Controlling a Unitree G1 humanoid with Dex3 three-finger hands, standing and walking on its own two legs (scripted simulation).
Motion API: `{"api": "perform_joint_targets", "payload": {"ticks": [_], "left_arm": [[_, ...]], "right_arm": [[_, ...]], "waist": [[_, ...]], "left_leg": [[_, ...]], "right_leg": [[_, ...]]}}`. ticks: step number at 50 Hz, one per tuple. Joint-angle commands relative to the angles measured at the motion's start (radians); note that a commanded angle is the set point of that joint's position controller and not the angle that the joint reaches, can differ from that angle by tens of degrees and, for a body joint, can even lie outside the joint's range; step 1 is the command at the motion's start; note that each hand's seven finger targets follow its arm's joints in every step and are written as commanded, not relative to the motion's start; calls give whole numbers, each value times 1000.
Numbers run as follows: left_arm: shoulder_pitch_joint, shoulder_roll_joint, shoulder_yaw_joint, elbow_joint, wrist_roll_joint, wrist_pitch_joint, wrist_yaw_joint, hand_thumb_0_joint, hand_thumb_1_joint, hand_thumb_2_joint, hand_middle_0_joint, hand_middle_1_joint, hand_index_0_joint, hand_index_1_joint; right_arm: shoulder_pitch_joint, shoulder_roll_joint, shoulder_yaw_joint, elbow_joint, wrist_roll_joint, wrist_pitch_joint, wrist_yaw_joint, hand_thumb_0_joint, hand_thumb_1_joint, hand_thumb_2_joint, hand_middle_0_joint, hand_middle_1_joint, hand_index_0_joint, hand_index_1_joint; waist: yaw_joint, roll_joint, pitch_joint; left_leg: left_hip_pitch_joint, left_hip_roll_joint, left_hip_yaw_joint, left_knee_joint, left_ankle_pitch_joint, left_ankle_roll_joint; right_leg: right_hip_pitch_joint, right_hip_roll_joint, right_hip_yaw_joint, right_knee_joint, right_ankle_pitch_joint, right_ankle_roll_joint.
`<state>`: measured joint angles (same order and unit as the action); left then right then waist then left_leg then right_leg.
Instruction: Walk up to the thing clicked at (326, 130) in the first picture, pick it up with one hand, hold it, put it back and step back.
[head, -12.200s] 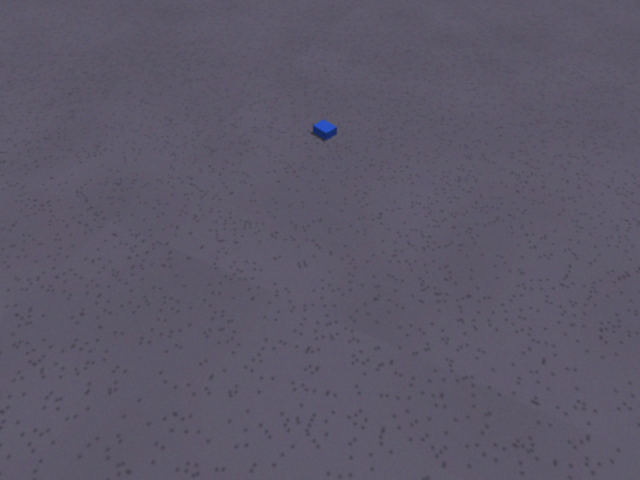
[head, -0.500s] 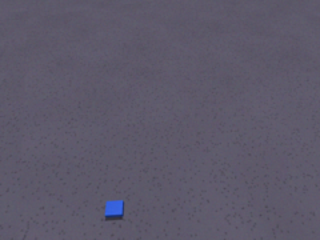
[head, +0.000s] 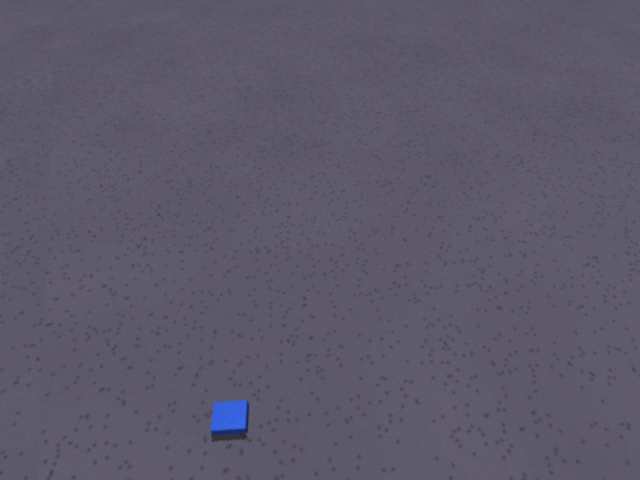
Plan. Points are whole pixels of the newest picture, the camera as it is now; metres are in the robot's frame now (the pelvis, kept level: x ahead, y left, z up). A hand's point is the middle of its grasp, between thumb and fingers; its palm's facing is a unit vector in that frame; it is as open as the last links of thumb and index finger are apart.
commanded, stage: stand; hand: left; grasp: from above
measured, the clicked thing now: (230, 417) +0.43 +0.27 -0.76
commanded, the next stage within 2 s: rise first in 0.68 s
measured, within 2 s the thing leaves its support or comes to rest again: neither
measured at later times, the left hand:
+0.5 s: hand out of the picture +0.08 +0.26 -0.16, palm faces -0.02 -0.94 -0.35, open 7.4 cm
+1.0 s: hand out of the picture +0.15 +0.25 -0.17, palm faces +0.01 -0.94 -0.34, open 8.7 cm
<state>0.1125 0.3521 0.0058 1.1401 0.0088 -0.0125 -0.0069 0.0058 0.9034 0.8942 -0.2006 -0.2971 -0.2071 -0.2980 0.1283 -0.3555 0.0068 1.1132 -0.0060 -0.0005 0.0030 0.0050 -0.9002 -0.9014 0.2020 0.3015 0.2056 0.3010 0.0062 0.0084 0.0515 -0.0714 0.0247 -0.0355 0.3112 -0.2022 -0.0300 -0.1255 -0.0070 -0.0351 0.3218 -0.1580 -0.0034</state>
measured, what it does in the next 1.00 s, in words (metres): stands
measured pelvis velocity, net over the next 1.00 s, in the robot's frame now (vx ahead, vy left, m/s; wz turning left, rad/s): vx -0.01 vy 0.00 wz -0.01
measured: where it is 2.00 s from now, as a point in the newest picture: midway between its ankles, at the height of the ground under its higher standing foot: outside the picture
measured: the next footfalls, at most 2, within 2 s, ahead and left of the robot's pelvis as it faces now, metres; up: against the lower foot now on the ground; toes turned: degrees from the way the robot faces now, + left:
none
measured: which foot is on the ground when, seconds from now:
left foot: down 0.00-1.00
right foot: down 0.00-1.00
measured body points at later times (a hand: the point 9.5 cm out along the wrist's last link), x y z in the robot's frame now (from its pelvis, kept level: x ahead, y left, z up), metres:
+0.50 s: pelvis +0.00 +0.00 +0.00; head +0.02 +0.00 +0.45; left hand +0.08 +0.30 -0.13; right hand +0.08 -0.30 -0.14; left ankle -0.02 +0.14 -0.75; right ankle +0.01 -0.12 -0.75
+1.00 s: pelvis -0.01 +0.00 -0.02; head +0.05 +0.01 +0.43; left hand +0.15 +0.30 -0.14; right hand +0.09 -0.27 -0.14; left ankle -0.02 +0.14 -0.75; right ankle +0.01 -0.12 -0.75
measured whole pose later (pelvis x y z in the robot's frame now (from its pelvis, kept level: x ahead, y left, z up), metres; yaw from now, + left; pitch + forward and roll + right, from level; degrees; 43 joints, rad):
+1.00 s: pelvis -0.01 +0.00 -0.02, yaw -1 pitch +6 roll +0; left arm -0.05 0.34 0.14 1.06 0.07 -0.02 -0.02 0.01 0.55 0.90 -0.19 -0.61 -0.20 -0.62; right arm 0.20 -0.27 -0.02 0.82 0.03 -0.04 -0.03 0.01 -0.89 -0.90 0.20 0.30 0.20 0.30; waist -0.01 -0.02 0.02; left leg -0.39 0.02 -0.03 0.59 -0.31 -0.03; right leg -0.44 -0.01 -0.02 0.59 -0.26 0.00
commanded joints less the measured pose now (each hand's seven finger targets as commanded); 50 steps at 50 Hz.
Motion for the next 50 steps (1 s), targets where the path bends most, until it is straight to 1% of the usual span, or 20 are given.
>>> {"api": "perform_joint_targets", "payload": {"ticks": [1,7,12,18,27,31,33,38,39,40,41,42,43,44,45,46,47,48,49,50], "left_arm": [[-42,220,38,-61,0,-22,12,0,899,900,-200,-300,-200,-300],[-32,220,37,-60,-1,-21,12,0,899,900,-200,-300,-200,-300],[-37,219,37,-64,-1,-21,13,0,899,900,-200,-300,-200,-300],[-37,220,35,-60,-1,-21,15,0,899,900,-200,-300,-200,-300],[-32,215,35,-63,-3,-20,13,0,899,900,-200,-300,-200,-300],[-38,218,37,-62,-2,-21,15,0,899,900,-200,-300,-200,-300],[-34,220,36,-59,-1,-22,15,0,899,900,-200,-300,-200,-300],[-31,219,36,-63,-2,-22,15,0,899,900,-200,-300,-200,-300],[-34,215,35,-64,-1,-22,14,0,821,920,-215,-368,-199,-380],[-385,52,41,-415,-54,-113,29,0,741,930,-218,-448,-181,-460],[-479,102,57,-347,-49,-106,34,0,661,923,-237,-500,-191,-540],[-273,226,132,-182,-22,-68,41,0,581,914,-214,-580,-189,-620],[-239,210,134,-99,-5,-44,28,0,501,907,-199,-660,-188,-694],[-306,233,147,-118,14,-42,13,0,421,892,-186,-740,-190,-759],[-305,257,174,-153,41,-54,4,0,341,895,-177,-804,-182,-799],[-169,249,198,-90,64,-39,0,0,261,906,-157,-884,-172,-871],[-95,213,199,-94,78,-26,-11,0,181,885,-170,-916,-191,-895],[-80,216,206,-158,88,-17,-12,0,101,887,-174,-920,-187,-907],[-85,223,212,-195,99,1,-6,0,21,860,-197,-938,-216,-919],[-64,190,197,-206,106,26,-1,0,-59,862,-197,-946,-211,-932]], "right_arm": [[-25,-207,-38,-53,-4,-24,-10,0,-900,-900,200,300,200,300],[-32,-214,-41,-52,-5,-24,-10,0,-900,-900,200,300,200,300],[-23,-211,-37,-53,-6,-28,-13,0,-900,-900,200,300,200,300],[-31,-212,-39,-54,-4,-23,-13,0,-900,-900,200,300,200,300],[-31,-213,-37,-53,-3,-26,-13,0,-900,-900,200,300,200,300],[-29,-210,-38,-53,-4,-25,-12,0,-900,-900,200,300,200,300],[-36,-209,-39,-55,-3,-23,-11,0,-900,-900,200,300,200,300],[-28,-209,-40,-54,-4,-25,-12,0,-900,-900,200,300,200,300],[-28,-208,-38,-52,-5,-26,-11,0,-888,-901,200,303,200,303],[-43,-41,5,-329,64,-76,-33,0,-938,-904,200,300,200,300],[10,-68,-3,-269,62,-75,-43,0,-903,-896,200,300,200,300],[52,-104,-26,-272,66,-61,-56,0,-889,-894,200,300,200,300],[66,-97,-34,-283,56,-55,-55,0,-887,-893,200,300,200,300],[72,-95,-45,-309,52,-59,-55,0,-872,-889,200,300,200,300],[82,-93,-65,-336,35,-66,-56,0,-861,-888,200,300,200,300],[114,-87,-77,-343,27,-70,-52,0,-880,-892,200,300,200,300],[121,-80,-84,-368,22,-74,-45,0,-871,-891,200,300,200,300],[119,-78,-89,-402,20,-78,-41,0,-851,-886,200,300,200,300],[114,-73,-90,-425,24,-79,-41,0,-866,-889,200,300,200,300],[102,-70,-91,-453,30,-79,-42,0,-858,-887,200,300,200,300]], "waist": [[-5,-6,-58],[0,-1,-67],[-3,10,-93],[-4,-15,-67],[0,7,-68],[-2,-9,-64],[-3,-19,-58],[-5,2,-74],[-3,10,-67],[-126,13,-1],[-99,-17,-54],[-56,-28,-55],[-54,-82,-79],[-44,-66,-108],[-29,-22,-219],[-14,-22,-259],[10,-8,-279],[23,32,-324],[32,51,-329],[25,43,-306]], "left_leg": [[-60,103,-66,-56,102,46],[-52,103,-67,-52,101,42],[-46,111,-63,-44,188,42],[-36,104,-62,-45,132,43],[-37,105,-58,-48,161,42],[-40,105,-58,-49,144,44],[-32,104,-60,-50,116,43],[-36,106,-58,-50,141,43],[-46,106,-57,-54,142,41],[-167,-34,73,36,20,38],[-164,-40,70,64,2,44],[-190,-37,71,75,5,41],[-244,-43,66,132,12,47],[-267,-42,64,164,20,47],[-272,-50,70,204,42,46],[-310,-54,63,239,64,43],[-341,-56,64,266,80,38],[-331,-60,66,271,103,33],[-329,-62,64,265,113,28],[-335,-60,64,265,112,27]], "right_leg": [[47,-129,110,-41,112,-19],[47,-128,110,-47,93,-19],[81,-133,106,-16,194,-19],[36,-128,105,-40,128,-18],[53,-128,109,-31,173,-19],[51,-127,110,-41,160,-16],[34,-125,110,-47,118,-16],[58,-130,113,-37,169,-20],[62,-129,111,-36,170,-18],[-188,-4,26,35,63,0],[-137,-6,17,47,22,7],[-123,-2,6,58,-2,0],[-148,-2,7,92,-4,2],[-170,-3,7,136,10,-3],[-144,-14,17,180,51,-1],[-151,-14,17,218,75,-3],[-152,-13,19,252,87,-7],[-136,-13,21,265,105,-12],[-134,-9,19,262,102,-14],[-148,-4,15,256,94,-15]]}}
